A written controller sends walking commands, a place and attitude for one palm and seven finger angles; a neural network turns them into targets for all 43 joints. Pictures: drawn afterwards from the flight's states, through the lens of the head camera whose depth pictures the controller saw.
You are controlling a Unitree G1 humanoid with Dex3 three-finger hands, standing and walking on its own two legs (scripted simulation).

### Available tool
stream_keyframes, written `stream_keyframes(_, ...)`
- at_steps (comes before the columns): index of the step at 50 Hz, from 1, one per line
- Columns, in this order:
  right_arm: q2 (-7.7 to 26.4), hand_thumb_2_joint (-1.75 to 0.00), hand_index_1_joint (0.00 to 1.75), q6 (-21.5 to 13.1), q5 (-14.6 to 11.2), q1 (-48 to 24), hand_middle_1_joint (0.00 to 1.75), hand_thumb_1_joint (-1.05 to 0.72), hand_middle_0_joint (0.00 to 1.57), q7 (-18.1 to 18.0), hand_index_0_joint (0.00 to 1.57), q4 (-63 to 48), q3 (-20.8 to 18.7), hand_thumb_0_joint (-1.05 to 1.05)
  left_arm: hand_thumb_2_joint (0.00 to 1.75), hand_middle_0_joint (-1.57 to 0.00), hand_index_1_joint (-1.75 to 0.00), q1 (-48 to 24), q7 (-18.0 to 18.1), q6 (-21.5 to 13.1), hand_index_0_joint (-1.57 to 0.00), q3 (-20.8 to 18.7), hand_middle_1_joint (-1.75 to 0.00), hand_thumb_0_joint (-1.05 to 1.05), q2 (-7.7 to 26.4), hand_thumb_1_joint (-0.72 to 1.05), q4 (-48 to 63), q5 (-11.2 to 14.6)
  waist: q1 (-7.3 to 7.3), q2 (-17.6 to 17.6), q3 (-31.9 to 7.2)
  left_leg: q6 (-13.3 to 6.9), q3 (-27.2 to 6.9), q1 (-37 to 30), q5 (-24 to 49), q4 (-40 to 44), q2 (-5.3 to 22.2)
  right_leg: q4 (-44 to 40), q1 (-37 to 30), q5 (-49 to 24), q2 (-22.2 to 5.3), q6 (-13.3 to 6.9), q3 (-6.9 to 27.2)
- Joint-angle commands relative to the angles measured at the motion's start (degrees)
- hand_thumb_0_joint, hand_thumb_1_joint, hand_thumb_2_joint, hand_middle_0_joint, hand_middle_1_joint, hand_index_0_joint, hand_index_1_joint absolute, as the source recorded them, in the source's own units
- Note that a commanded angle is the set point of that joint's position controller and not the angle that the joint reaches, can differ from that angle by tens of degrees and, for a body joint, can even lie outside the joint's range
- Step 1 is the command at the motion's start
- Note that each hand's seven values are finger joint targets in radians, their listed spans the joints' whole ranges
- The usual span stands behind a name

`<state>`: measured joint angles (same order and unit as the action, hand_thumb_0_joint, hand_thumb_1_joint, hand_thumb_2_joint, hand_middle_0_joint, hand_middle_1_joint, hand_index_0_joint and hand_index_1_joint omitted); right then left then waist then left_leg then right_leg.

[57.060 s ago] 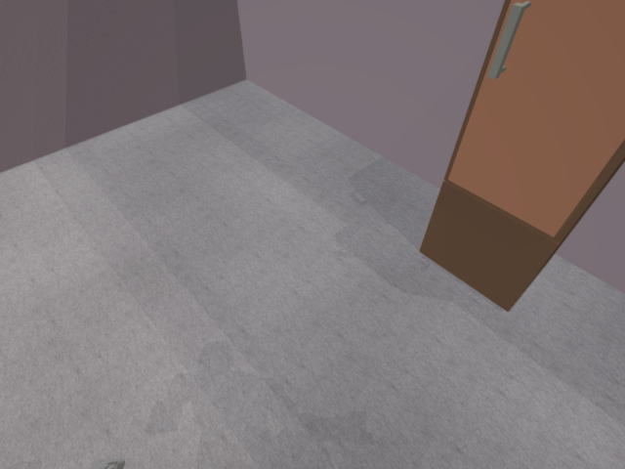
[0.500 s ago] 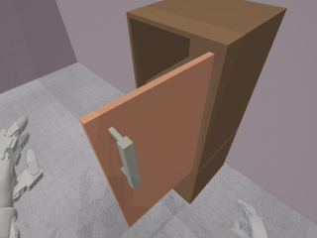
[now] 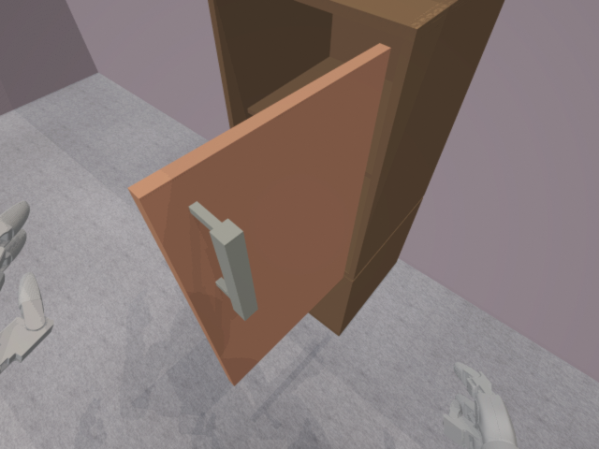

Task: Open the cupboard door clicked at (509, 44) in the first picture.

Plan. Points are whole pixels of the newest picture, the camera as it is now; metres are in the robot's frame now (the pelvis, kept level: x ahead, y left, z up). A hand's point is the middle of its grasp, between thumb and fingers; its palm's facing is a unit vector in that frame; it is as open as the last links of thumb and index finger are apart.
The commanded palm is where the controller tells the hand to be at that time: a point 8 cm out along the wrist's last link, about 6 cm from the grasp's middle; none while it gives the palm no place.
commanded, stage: step back with the hand held close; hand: left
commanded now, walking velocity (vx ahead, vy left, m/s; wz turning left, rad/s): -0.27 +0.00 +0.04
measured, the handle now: (225, 265) +0.29 +0.11 +0.13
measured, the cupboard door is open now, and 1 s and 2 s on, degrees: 86 86 86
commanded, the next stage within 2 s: stop stepping back and stand still in 0.84 s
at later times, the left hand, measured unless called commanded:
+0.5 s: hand out of the picture +0.12 +0.28 +0.17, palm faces +0.47 -0.74 -0.49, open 7.4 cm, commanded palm +0.06 +0.31 +0.18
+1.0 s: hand out of the picture +0.02 +0.26 +0.16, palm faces +0.31 -0.81 -0.50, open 7.4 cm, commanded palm -0.04 +0.30 +0.18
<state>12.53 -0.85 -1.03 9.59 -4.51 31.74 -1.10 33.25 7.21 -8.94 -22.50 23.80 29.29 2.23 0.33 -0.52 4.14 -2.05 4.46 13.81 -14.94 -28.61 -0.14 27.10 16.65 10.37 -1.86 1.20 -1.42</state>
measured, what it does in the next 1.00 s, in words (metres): walks backwards: right foot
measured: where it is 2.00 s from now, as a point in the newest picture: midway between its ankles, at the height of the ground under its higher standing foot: outside the picture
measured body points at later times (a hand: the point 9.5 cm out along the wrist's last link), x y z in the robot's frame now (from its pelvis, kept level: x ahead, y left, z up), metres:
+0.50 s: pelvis -0.07 +0.01 -0.01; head -0.04 +0.03 +0.44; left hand +0.09 +0.32 +0.19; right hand +0.09 -0.22 -0.09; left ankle +0.00 +0.09 -0.74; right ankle -0.08 -0.12 -0.71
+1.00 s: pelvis -0.19 +0.01 +0.01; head -0.14 +0.04 +0.45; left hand +0.00 +0.30 +0.19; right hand +0.00 -0.23 -0.06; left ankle -0.13 +0.09 -0.74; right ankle -0.21 -0.12 -0.69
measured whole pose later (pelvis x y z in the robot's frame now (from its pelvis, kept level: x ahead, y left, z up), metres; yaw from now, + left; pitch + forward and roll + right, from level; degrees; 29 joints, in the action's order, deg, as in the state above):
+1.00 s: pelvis -0.19 +0.01 +0.01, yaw -1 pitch +2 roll -3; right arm 10.5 -6.5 -0.4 7.7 -3.3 32.8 -1.0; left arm 34.3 7.8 -11.7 -25.2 26.9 34.6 3.1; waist 0.0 1.6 4.6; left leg -2.9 0.6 18.1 -5.8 -22.3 0.5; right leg 47.2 22.4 24.7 3.0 0.9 0.5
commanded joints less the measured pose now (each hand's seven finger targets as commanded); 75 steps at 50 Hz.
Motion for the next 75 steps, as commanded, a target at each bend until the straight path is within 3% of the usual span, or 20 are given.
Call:
stream_keyframes(1,6.6,-0.90,0.30,-3.5,0.2,-4.5,0.30,-0.90,0.20,-0.6,0.20,-9.8,-2.5,0.00,0.90,-0.20,-0.30,-0.3,2.4,-4.3,-0.20,-10.0,-0.30,0.00,9.7,0.90,12.5,0.3,0.96,-5.4,-10.8,-1.3,-8.2,9.0,9.0,8.4,8.2,6.0,-12.5,-12.3,-1.1,-0.6,2.5)
stream_keyframes(7,7.2,-0.90,0.30,-5.1,0.1,-2.9,0.30,-0.90,0.20,-0.5,0.20,-9.5,-2.6,0.00,0.90,-0.20,-0.30,-2.8,2.6,-4.9,-0.20,-9.2,-0.30,0.00,8.7,0.90,12.0,-0.4,-0.06,-1.5,-6.9,-2.3,-8.7,18.5,-11.0,7.0,7.1,5.0,-10.9,-4.4,-2.6,-1.3,6.1)
stream_keyframes(13,6.0,-0.90,0.30,-5.7,0.6,-1.8,0.30,-0.90,0.20,0.0,0.20,-7.6,-2.0,0.00,0.90,-0.20,-0.30,-4.1,3.7,-6.0,-0.20,-9.5,-0.30,0.00,10.2,0.90,13.8,-0.3,-0.89,5.8,-7.7,0.0,-6.4,4.8,-9.4,-7.0,1.8,-8.7,7.0,12.9,-10.0,-5.4,12.0)
stream_keyframes(19,7.7,-0.90,0.30,-7.4,0.5,-3.2,0.30,-0.90,0.20,-0.8,0.20,-9.2,-2.5,0.00,0.90,-0.20,-0.30,-3.5,3.8,-7.6,-0.20,-12.0,-0.30,0.00,9.8,0.90,15.2,-1.5,0.27,-16.9,-7.4,-6.2,-22.9,28.4,-28.3,21.8,17.4,25.0,-13.4,8.5,4.4,0.6,0.5)
stream_keyframes(22,6.6,-0.90,0.30,-9.0,0.9,-2.5,0.30,-0.90,0.20,-0.2,0.20,-7.8,-2.8,0.00,0.90,-0.20,-0.30,-3.2,3.6,-7.8,-0.20,-11.2,-0.30,0.00,9.5,0.90,13.9,-0.7,0.04,-8.1,-6.9,-6.5,-19.1,14.1,-4.5,13.9,16.2,21.2,-2.9,14.2,3.5,-0.3,2.2)
stream_keyframes(25,6.6,-0.90,0.30,-9.9,1.5,-1.8,0.30,-0.90,0.20,0.8,0.20,-5.2,-2.2,0.00,0.90,-0.20,-0.30,-1.2,3.0,-7.6,-0.20,-7.8,-0.30,0.00,7.3,0.90,13.2,0.1,-0.26,-11.0,-8.5,-5.2,-17.8,2.5,8.5,12.4,14.9,9.7,-0.4,14.8,3.6,-0.6,0.9)
stream_keyframes(29,7.4,-0.90,0.30,-9.3,1.8,-3.4,0.30,-0.90,0.20,1.3,0.20,-4.0,-2.0,0.00,0.90,-0.20,-0.30,-3.4,1.7,-7.5,-0.20,-8.1,-0.30,0.00,9.6,0.90,14.4,0.4,0.79,-7.8,-12.7,-2.4,-13.1,-4.6,21.8,6.1,12.0,-6.1,-4.5,-2.5,2.4,-0.6,2.3)
stream_keyframes(32,5.4,-0.90,0.30,-7.2,0.4,-3.5,0.30,-0.90,0.20,1.0,0.20,-5.4,-2.2,0.00,0.90,-0.20,-0.30,-2.8,1.5,-7.2,-0.20,-9.3,-0.30,0.00,11.9,0.90,14.5,1.3,0.27,6.5,-19.3,1.4,-3.3,-8.6,22.0,-3.5,5.4,-4.1,-4.4,-31.0,-5.0,-0.2,6.8)
stream_keyframes(35,4.1,-0.90,0.30,-5.7,-0.4,-6.4,0.30,-0.90,0.20,0.7,0.20,-7.7,-2.0,0.00,0.90,-0.20,-0.30,1.0,1.4,-6.5,-0.20,-11.7,-0.30,0.00,13.3,0.90,13.3,1.5,1.01,9.2,-13.8,1.9,-4.7,5.8,-4.5,-17.0,0.7,-5.3,-2.7,-36.3,-12.9,-4.4,12.4)
stream_keyframes(38,3.1,-0.90,0.30,-4.3,0.2,-6.9,0.30,-0.90,0.20,-0.2,0.20,-7.4,-0.8,0.00,0.90,-0.20,-0.30,1.6,1.5,-5.5,-0.20,-12.3,-0.30,0.00,13.1,0.90,12.5,0.7,0.08,7.0,-11.5,2.6,-6.1,12.0,-5.8,-11.9,1.7,-1.7,-9.4,-47.3,-13.3,-7.0,11.8)
stream_keyframes(41,5.3,-0.90,0.30,-4.1,0.4,-5.0,0.30,-0.90,0.20,-1.6,0.20,-7.0,-1.2,0.00,0.90,-0.20,-0.30,0.2,1.9,-6.3,-0.20,-11.6,-0.30,0.00,13.1,0.90,14.5,0.8,-0.48,-0.9,-14.0,1.7,-6.0,3.4,23.7,6.5,4.2,4.9,-12.3,-44.4,-5.2,-2.0,6.1)
stream_keyframes(44,5.6,-0.90,0.30,-6.1,1.3,-4.5,0.30,-0.90,0.20,-0.2,0.20,-7.7,-2.4,0.00,0.90,-0.20,-0.30,3.0,1.2,-7.1,-0.20,-11.0,-0.30,0.00,13.0,0.90,18.0,1.6,1.09,-18.2,-21.6,-2.2,-18.2,-14.0,65.9,7.6,17.0,17.8,1.6,14.7,3.5,-0.3,2.6)
stream_keyframes(49,6.3,-0.90,0.30,-9.1,0.4,-1.5,0.30,-0.90,0.20,1.1,0.20,-5.5,-3.4,0.00,0.90,-0.20,-0.30,4.6,2.2,-5.2,-0.20,-8.8,-0.30,0.00,9.4,0.90,16.7,1.4,-0.42,-8.0,-14.7,-5.3,-13.7,-9.2,32.7,12.0,14.9,23.5,4.7,15.9,3.9,0.4,1.5)
stream_keyframes(52,6.5,-0.90,0.30,-9.5,0.6,-3.4,0.30,-0.90,0.20,0.2,0.20,-6.7,-2.2,0.00,0.90,-0.20,-0.30,2.1,3.1,-3.7,-0.20,-10.4,-0.30,0.00,11.5,0.90,16.9,1.4,-0.62,-10.8,-9.9,-3.2,-14.4,3.3,-13.4,23.7,11.6,16.1,-4.0,16.4,4.6,-0.2,-1.7)
stream_keyframes(54,6.2,-0.90,0.30,-9.2,1.1,-3.8,0.30,-0.90,0.20,-0.4,0.20,-6.1,-1.4,0.00,0.90,-0.20,-0.30,1.3,3.6,-3.3,-0.20,-9.1,-0.30,0.00,10.2,0.90,14.2,1.2,-0.33,-15.8,-8.7,-0.4,-12.1,7.7,-21.3,27.3,9.2,5.5,-12.5,19.4,6.4,-1.5,-5.3)
stream_keyframes(56,5.7,-0.90,0.30,-8.7,1.2,-3.3,0.30,-0.90,0.20,-0.5,0.20,-5.7,-1.3,0.00,0.90,-0.20,-0.30,0.6,3.1,-3.0,-0.20,-7.9,-0.30,0.00,10.2,0.90,13.2,0.8,-0.11,-12.5,-9.3,3.0,-6.9,7.1,-16.9,20.6,4.1,-9.1,-18.2,14.3,5.5,-2.7,-5.2)
stream_keyframes(60,5.9,-0.90,0.30,-7.6,1.3,-2.1,0.30,-0.90,0.20,-0.4,0.20,-2.5,-1.3,0.00,0.90,-0.20,-0.30,-6.1,1.9,-2.9,-0.20,-7.5,-0.30,0.00,11.3,0.90,9.6,1.5,-0.72,14.1,-7.4,3.4,-6.1,5.2,-3.1,-26.0,-1.0,-22.5,7.7,26.4,-16.5,-11.3,17.4)
stream_keyframes(68,6.2,-0.90,0.30,-10.2,1.5,-2.6,0.30,-0.90,0.20,-2.4,0.20,-3.1,-0.8,0.00,0.90,-0.20,-0.30,-13.2,2.8,-5.3,-0.20,-5.6,-0.30,0.00,9.6,0.90,8.9,-1.1,-0.85,-0.1,-3.1,-1.0,-0.6,-3.1,-6.4,5.4,1.4,-8.9,3.2,21.9,-8.6,-7.7,9.6)
stream_keyframes(72,5.9,-0.90,0.30,-11.9,2.0,-0.9,0.30,-0.90,0.20,-1.1,0.20,-2.9,-0.8,0.00,0.90,-0.20,-0.30,-9.4,2.8,-7.3,-0.20,-9.1,-0.30,0.00,12.2,0.90,13.3,-0.4,-1.32,-17.8,-6.9,-9.2,-26.7,-8.0,0.2,16.3,17.9,22.2,10.6,19.5,2.1,-0.8,-0.5)
stream_keyframes(75,6.3,-0.90,0.30,-12.7,1.3,-0.4,0.30,-0.90,0.20,0.2,0.20,-2.2,-1.0,0.00,0.90,-0.20,-0.30,-4.5,2.4,-6.4,-0.20,-7.9,-0.30,0.00,9.3,0.90,10.1,-0.5,-0.83,-9.1,-3.9,-8.2,-17.6,-1.4,7.2,12.6,15.4,15.7,4.4,15.4,1.2,-0.9,-1.4)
